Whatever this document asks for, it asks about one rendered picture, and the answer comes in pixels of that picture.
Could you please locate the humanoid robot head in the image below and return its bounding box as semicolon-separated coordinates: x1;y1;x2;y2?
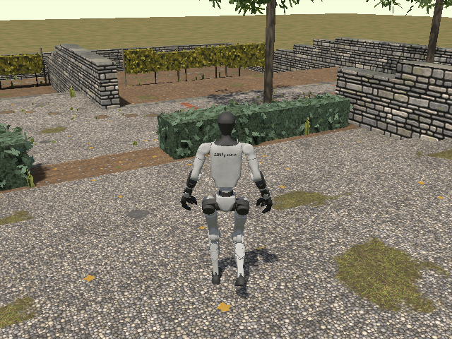
214;112;239;146

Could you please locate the robot right hand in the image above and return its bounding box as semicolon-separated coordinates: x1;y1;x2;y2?
256;197;273;213

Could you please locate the left robot upper arm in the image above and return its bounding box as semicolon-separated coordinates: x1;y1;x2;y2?
190;142;212;181

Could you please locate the right robot thigh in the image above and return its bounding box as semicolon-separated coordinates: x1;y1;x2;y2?
232;197;249;243

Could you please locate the left robot forearm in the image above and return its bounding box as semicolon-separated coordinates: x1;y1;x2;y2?
183;170;197;198

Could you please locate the right robot forearm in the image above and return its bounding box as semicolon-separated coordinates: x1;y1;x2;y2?
255;171;270;200

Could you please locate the right robot upper arm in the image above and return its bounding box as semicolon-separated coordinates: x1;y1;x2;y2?
241;143;262;182

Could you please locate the robot left hand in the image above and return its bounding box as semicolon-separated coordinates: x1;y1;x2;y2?
180;196;197;210

